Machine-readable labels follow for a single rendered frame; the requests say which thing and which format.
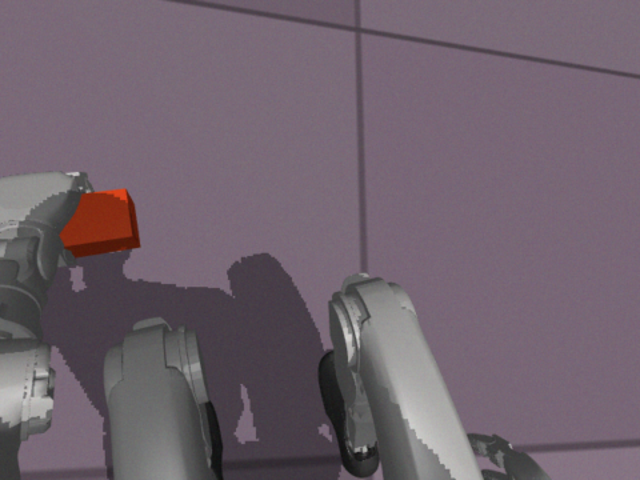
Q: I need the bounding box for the carton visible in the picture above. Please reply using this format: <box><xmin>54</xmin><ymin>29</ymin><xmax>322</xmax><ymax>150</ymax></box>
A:
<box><xmin>59</xmin><ymin>188</ymin><xmax>141</xmax><ymax>258</ymax></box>

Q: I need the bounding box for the right robot foot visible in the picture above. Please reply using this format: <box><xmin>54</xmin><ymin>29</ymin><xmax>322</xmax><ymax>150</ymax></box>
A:
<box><xmin>318</xmin><ymin>351</ymin><xmax>379</xmax><ymax>478</ymax></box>

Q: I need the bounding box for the left robot hand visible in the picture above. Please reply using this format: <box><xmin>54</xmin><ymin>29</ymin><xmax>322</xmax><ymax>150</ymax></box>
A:
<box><xmin>0</xmin><ymin>171</ymin><xmax>94</xmax><ymax>267</ymax></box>

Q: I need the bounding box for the left robot arm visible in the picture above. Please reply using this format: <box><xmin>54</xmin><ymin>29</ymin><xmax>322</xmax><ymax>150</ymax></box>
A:
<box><xmin>0</xmin><ymin>220</ymin><xmax>61</xmax><ymax>480</ymax></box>

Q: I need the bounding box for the right robot hand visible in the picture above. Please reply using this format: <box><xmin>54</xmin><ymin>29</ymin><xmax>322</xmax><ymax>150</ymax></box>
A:
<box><xmin>467</xmin><ymin>433</ymin><xmax>552</xmax><ymax>480</ymax></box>

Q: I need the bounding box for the left robot foot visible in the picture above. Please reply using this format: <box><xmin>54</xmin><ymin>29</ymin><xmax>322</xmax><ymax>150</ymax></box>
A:
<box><xmin>205</xmin><ymin>401</ymin><xmax>223</xmax><ymax>480</ymax></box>

